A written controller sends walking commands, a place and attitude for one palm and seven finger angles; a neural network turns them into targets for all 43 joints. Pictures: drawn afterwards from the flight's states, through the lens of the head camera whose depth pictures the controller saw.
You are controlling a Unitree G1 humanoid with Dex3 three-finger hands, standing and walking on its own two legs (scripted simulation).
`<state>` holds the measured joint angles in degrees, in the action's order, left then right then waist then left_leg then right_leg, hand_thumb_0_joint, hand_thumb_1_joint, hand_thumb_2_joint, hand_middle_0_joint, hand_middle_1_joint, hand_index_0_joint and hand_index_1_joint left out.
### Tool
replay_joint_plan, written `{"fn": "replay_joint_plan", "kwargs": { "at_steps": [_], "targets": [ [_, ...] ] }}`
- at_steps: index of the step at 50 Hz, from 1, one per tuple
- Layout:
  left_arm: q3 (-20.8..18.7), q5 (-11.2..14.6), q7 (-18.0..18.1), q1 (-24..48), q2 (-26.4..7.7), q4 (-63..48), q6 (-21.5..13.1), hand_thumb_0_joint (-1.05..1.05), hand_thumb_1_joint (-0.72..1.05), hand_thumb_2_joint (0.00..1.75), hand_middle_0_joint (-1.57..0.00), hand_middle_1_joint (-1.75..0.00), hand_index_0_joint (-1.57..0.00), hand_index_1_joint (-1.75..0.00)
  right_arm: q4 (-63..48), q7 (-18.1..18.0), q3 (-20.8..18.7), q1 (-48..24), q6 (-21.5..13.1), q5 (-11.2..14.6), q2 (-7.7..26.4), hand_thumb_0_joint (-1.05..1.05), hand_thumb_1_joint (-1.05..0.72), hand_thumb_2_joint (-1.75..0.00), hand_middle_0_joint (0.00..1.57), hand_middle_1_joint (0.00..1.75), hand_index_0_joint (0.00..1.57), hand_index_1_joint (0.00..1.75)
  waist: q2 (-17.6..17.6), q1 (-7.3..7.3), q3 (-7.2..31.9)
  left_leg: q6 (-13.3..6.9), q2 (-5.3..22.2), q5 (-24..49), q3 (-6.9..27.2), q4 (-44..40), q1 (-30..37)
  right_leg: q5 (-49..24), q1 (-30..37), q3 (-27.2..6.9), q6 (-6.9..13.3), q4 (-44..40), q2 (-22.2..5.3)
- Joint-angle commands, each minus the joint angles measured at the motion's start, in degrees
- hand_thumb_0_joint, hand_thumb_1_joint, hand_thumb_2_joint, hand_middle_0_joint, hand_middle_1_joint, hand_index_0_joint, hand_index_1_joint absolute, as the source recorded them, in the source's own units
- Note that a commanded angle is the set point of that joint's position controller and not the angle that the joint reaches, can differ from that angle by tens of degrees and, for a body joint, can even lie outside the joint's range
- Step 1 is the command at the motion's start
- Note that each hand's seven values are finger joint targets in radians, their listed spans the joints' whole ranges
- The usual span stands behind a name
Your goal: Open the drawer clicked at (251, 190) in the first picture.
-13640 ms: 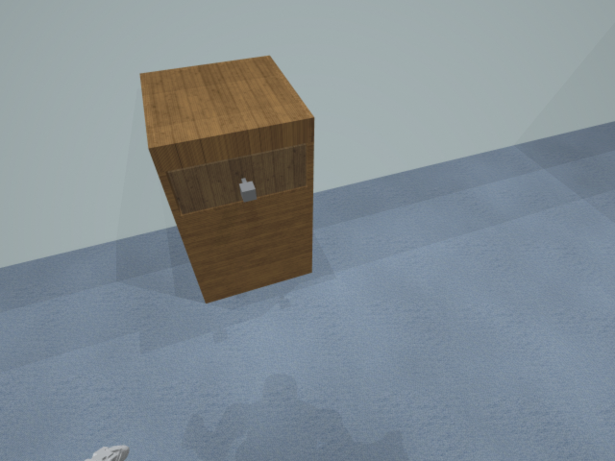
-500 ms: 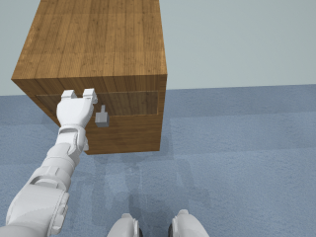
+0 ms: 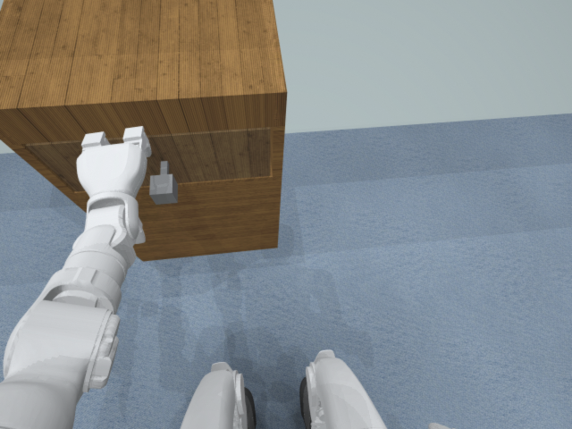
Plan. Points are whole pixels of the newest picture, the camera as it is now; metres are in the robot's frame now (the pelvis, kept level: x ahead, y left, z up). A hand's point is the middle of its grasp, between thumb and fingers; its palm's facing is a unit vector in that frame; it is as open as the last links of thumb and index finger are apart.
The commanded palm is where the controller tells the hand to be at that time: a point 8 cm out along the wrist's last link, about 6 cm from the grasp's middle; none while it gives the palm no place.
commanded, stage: move the hooked fingers above the handle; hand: left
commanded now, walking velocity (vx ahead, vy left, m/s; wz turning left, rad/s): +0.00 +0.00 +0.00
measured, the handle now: (164, 180) +0.53 +0.17 -0.11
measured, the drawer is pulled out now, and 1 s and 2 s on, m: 0.00 0.00 0.00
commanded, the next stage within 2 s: lower the fingers behind the handle in 1.30 s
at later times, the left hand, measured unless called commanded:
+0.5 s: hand (140, 181) +0.49 +0.19 -0.05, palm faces -0.05 +0.00 -1.00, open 13.6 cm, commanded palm +0.48 +0.18 +0.01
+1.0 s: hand (146, 183) +0.49 +0.18 -0.05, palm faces -0.03 -0.05 -1.00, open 13.8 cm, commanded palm +0.48 +0.18 +0.01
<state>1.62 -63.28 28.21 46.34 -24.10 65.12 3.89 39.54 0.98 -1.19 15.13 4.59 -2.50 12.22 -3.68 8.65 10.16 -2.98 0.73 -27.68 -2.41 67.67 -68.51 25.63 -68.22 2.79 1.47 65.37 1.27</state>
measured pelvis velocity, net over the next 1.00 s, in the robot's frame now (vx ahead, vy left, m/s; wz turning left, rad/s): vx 0.01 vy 0.00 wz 0.01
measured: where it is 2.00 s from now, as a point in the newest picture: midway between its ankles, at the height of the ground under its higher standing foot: outside the picture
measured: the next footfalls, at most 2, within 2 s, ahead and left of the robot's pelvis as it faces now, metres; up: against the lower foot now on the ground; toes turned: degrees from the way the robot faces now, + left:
none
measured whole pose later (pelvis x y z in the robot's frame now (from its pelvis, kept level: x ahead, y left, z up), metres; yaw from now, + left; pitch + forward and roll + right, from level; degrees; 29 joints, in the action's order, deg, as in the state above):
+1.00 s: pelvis +0.01 +0.00 -0.01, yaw +0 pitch +30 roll -2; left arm 1.4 -65.3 31.4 44.3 -22.1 60.9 -1.0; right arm 40.6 1.8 -2.9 14.8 5.1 -3.7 13.1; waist -3.5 8.1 10.9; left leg -2.3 0.8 -29.6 -1.1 69.7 -70.2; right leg 27.6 -69.3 4.0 2.1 66.9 1.5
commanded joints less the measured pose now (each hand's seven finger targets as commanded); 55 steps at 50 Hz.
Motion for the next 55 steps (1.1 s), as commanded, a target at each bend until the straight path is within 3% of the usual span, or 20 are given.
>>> {"fn": "replay_joint_plan", "kwargs": {
  "at_steps": [1,5,9,12,16,18,19,23,25,27,31,34,36,37,40,42,47,50,53,55],
  "targets": [
    [5.10,0.83,-2.39,24.57,-4.04,-10.63,-5.04,0.00,-0.50,0.30,-0.30,-1.20,-0.30,-1.20,-2.17,-1.70,-3.69,9.74,-2.86,-0.04,10.52,0.00,-0.90,-0.90,0.20,0.30,0.20,0.30,1.12,4.54,25.78,-0.59,-0.35,8.74,4.68,-7.20,20.18,-5.98,12.42,-1.38,0.29,-10.37,0.98],
    [5.91,-0.43,-2.50,27.28,-2.60,-10.83,-9.33,0.00,-0.50,0.30,-0.30,-1.20,-0.30,-1.20,-1.26,-1.69,-4.03,10.66,-3.63,-0.65,10.57,0.00,-0.90,-0.90,0.20,0.30,0.20,0.30,-3.21,4.70,23.35,0.02,-0.28,8.44,6.36,-6.40,21.23,-4.10,4.80,-0.53,1.14,-8.19,0.86],
    [-2.78,-2.67,2.60,26.58,-11.22,-11.42,-10.25,0.00,-0.50,0.30,-0.30,-1.20,-0.30,-1.20,-1.60,-1.18,-3.67,10.66,-2.78,-1.44,10.95,0.00,-0.90,-0.90,0.20,0.30,0.20,0.30,-5.90,1.67,27.18,0.77,-0.28,15.43,6.59,-4.47,20.43,-7.52,4.64,-0.12,1.69,-4.99,1.04],
    [-6.54,-4.03,7.55,22.67,-13.76,-11.21,-7.00,0.00,-0.50,0.30,-0.30,-1.20,-0.30,-1.20,-2.93,-0.45,-3.42,9.08,-1.50,-1.84,10.46,0.00,-0.90,-0.90,0.20,0.30,0.20,0.30,-5.65,-0.46,31.37,0.76,-0.46,20.97,5.03,-3.22,19.05,-12.94,9.27,-0.54,1.57,-3.71,1.08],
    [-5.28,-4.54,10.63,26.26,-13.70,-12.97,-1.16,0.00,-0.50,0.30,-0.30,-1.20,-0.30,-1.20,-3.37,0.11,-3.54,7.87,-0.60,-1.27,10.39,0.00,-0.90,-0.90,0.20,0.30,0.20,0.30,-4.13,0.56,33.02,0.60,-0.48,19.95,4.16,-4.30,19.04,-15.04,13.97,-0.93,0.74,-5.19,0.78],
    [-4.37,-3.28,9.43,27.44,-12.88,-14.88,0.38,0.00,-0.50,0.30,-0.30,-1.20,-0.30,-1.20,-3.58,0.13,-3.90,7.69,-0.68,-0.87,10.44,0.00,-0.90,-0.90,0.20,0.30,0.20,0.30,-4.05,0.94,36.96,0.59,-0.35,20.66,4.61,-5.17,22.82,-15.77,15.83,-0.94,0.49,-6.04,0.80],
    [-6.01,-2.68,8.77,26.44,-15.64,-14.57,1.01,0.00,-0.50,0.30,-0.30,-1.20,-0.30,-1.20,-3.18,-0.02,-3.76,8.42,-0.44,-0.60,11.00,0.00,-0.90,-0.90,0.20,0.30,0.20,0.30,-3.95,0.20,38.46,0.60,-0.46,20.88,4.51,-5.74,23.63,-16.29,17.68,-0.97,0.34,-6.36,0.70],
    [-1.48,0.34,3.68,26.19,-11.80,-10.22,1.94,0.00,-0.50,0.30,-0.30,-1.20,-0.30,-1.20,-2.50,-1.00,-3.16,8.46,-1.09,0.11,10.54,0.00,-0.90,-0.90,0.20,0.30,0.20,0.30,0.77,2.97,32.64,-0.47,-0.73,14.77,3.62,-7.15,19.89,-13.88,19.99,-1.89,-0.29,-9.81,0.75],
    [-0.20,0.38,1.27,25.88,-11.60,-9.31,0.67,0.00,-0.50,0.30,-0.30,-1.20,-0.30,-1.20,-2.23,-1.47,-2.91,9.06,-1.54,0.26,10.79,0.00,-0.90,-0.90,0.20,0.30,0.20,0.30,0.66,3.30,29.87,-0.65,-0.75,12.48,3.32,-7.20,18.66,-11.97,18.93,-2.08,-0.19,-10.34,0.77],
    [2.44,0.53,-0.75,24.16,-7.81,-8.87,-1.49,0.00,-0.50,0.30,-0.30,-1.20,-0.30,-1.20,-2.45,-1.68,-3.03,9.54,-2.08,0.18,10.33,0.00,-0.90,-0.90,0.20,0.30,0.20,0.30,0.61,3.46,28.31,-0.69,-0.89,11.94,3.22,-7.09,18.71,-11.20,17.87,-2.12,0.13,-10.65,0.90],
    [2.45,0.36,-2.41,21.36,-6.65,-8.32,-6.39,0.00,-0.50,0.30,-0.30,-1.20,-0.30,-1.20,-2.38,-1.82,-2.99,9.86,-2.61,-0.25,9.96,0.00,-0.90,-0.90,0.20,0.30,0.20,0.30,1.18,3.19,24.32,-0.76,-0.81,12.09,3.15,-5.94,16.44,-11.19,15.32,-2.25,0.56,-9.89,1.00],
    [1.19,-1.28,-1.50,21.30,-7.85,-9.16,-9.25,0.00,-0.50,0.30,-0.30,-1.20,-0.30,-1.20,-2.17,-1.51,-3.17,10.49,-2.67,-0.62,9.96,0.00,-0.90,-0.90,0.20,0.30,0.20,0.30,-0.90,2.56,22.99,-0.50,-0.79,13.24,3.44,-4.89,15.35,-11.49,12.71,-1.97,1.12,-8.19,1.21],
    [-0.85,-2.26,0.51,21.63,-9.38,-12.71,-10.52,0.00,-0.50,0.30,-0.30,-1.20,-0.30,-1.20,-2.64,-1.27,-3.59,10.36,-2.39,-1.04,9.99,0.00,-0.90,-0.90,0.20,0.30,0.20,0.30,-3.89,1.29,28.05,-0.21,-0.82,17.29,3.59,-3.72,17.58,-14.26,12.42,-2.02,1.36,-6.42,1.23],
    [-2.54,-2.54,1.88,20.21,-10.47,-12.54,-10.31,0.00,-0.50,0.30,-0.30,-1.20,-0.30,-1.20,-2.59,-0.98,-3.73,10.42,-2.19,-1.30,10.02,0.00,-0.90,-0.90,0.20,0.30,0.20,0.30,-3.64,0.49,29.90,-0.09,-0.84,19.10,3.51,-3.31,17.91,-16.04,13.34,-1.86,1.38,-5.75,1.26],
    [-1.09,-3.46,5.00,21.76,-7.59,-14.02,-8.62,0.00,-0.50,0.30,-0.30,-1.20,-0.30,-1.20,-2.07,-0.23,-4.50,10.51,-1.64,-1.53,9.93,0.00,-0.90,-0.90,0.20,0.30,0.20,0.30,-4.16,1.40,30.50,0.35,-0.53,22.33,4.10,-2.89,20.46,-17.71,12.03,-1.19,1.17,-5.37,1.26],
    [-3.08,-3.05,6.50,21.43,-9.87,-13.78,-7.02,0.00,-0.50,0.30,-0.30,-1.20,-0.30,-1.20,-1.92,0.03,-4.54,10.04,-1.12,-1.50,10.39,0.00,-0.90,-0.90,0.20,0.30,0.20,0.30,-2.85,1.11,31.89,0.44,-0.56,22.18,4.01,-3.01,20.37,-18.12,13.54,-1.32,0.97,-5.59,1.30],
    [-3.19,-1.84,6.74,24.32,-10.69,-17.61,-4.79,0.00,-0.50,0.30,-0.30,-1.20,-0.30,-1.20,-1.97,0.18,-4.76,9.67,-0.44,-1.26,10.40,0.00,-0.90,-0.90,0.20,0.30,0.20,0.30,-4.17,1.06,37.62,0.49,-0.56,23.48,4.18,-4.20,24.89,-19.86,17.21,-1.20,0.61,-6.38,1.13],
    [-2.63,-1.52,5.79,21.37,-10.03,-15.49,-3.38,0.00,-0.50,0.30,-0.30,-1.20,-0.30,-1.20,-1.86,0.15,-4.40,9.31,-0.02,-1.08,10.36,0.00,-0.90,-0.90,0.20,0.30,0.20,0.30,-4.25,0.61,35.62,0.55,-0.61,23.12,4.09,-5.37,25.70,-19.14,17.41,-1.02,0.62,-7.44,1.20],
    [-0.68,-1.16,4.86,22.58,-7.99,-13.68,-2.86,0.00,-0.50,0.30,-0.30,-1.20,-0.30,-1.20,-1.59,-0.19,-4.07,8.74,-0.20,-0.89,10.10,0.00,-0.90,-0.90,0.20,0.30,0.20,0.30,-2.46,1.95,30.80,0.20,-0.38,20.69,3.96,-6.58,24.20,-17.54,16.85,-1.05,0.57,-8.88,1.12],
    [-1.31,-0.95,4.12,19.75,-8.95,-10.48,-2.56,0.00,-0.50,0.30,-0.30,-1.20,-0.30,-1.20,-1.70,-0.30,-3.71,8.83,-0.17,-0.68,10.40,0.00,-0.90,-0.90,0.20,0.30,0.20,0.30,-0.45,1.28,28.56,0.08,-0.66,18.33,3.55,-6.92,21.74,-16.03,17.49,-1.16,0.64,-9.25,1.24]
  ]
}}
